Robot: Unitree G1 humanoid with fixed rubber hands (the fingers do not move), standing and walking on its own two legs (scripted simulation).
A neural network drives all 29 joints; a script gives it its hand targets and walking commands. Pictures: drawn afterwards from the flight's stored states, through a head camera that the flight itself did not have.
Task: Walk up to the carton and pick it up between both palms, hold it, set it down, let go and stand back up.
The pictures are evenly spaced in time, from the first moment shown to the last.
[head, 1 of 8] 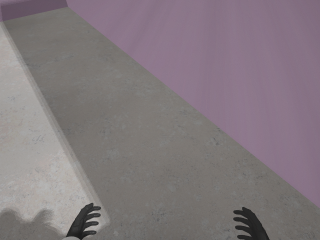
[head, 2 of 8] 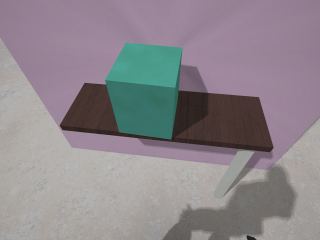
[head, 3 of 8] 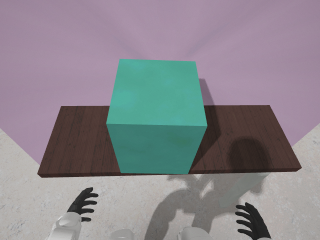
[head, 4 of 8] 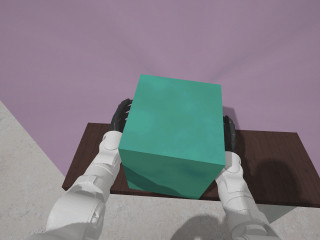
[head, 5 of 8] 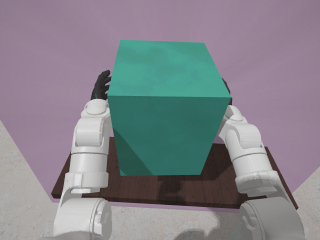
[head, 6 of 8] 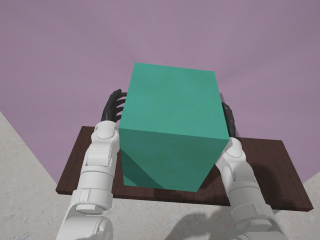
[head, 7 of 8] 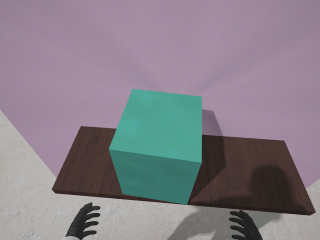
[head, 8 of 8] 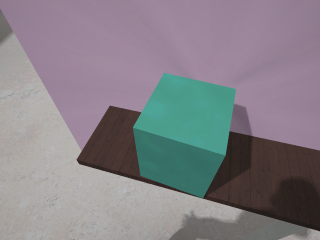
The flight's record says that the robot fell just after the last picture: no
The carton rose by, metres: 0.21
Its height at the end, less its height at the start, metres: +0.00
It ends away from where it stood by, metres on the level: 0.01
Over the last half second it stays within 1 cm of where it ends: yes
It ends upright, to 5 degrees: yes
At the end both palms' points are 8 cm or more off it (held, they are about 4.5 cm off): yes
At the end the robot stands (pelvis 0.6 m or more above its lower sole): yes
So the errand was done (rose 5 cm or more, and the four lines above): yes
